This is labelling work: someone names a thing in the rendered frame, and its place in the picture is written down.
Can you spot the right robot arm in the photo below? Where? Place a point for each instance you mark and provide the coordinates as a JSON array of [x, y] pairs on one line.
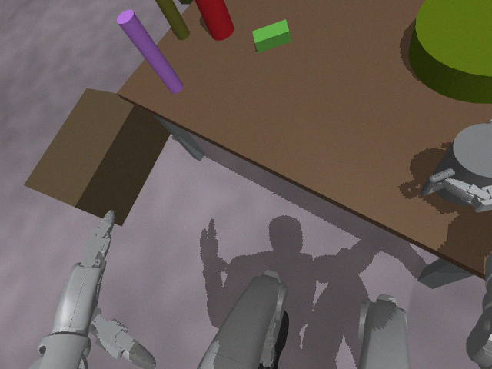
[[479, 342]]

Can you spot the left robot hand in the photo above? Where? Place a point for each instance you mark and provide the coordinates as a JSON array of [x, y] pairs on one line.
[[77, 307]]

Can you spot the right robot hand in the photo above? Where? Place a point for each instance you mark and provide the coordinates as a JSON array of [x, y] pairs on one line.
[[481, 199]]

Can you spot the left robot foot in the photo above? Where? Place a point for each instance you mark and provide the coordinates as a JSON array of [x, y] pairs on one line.
[[280, 343]]

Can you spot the left robot arm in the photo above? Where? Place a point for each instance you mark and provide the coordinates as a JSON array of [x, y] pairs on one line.
[[63, 350]]

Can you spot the coffee table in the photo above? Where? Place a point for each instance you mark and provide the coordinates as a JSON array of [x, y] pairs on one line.
[[338, 112]]

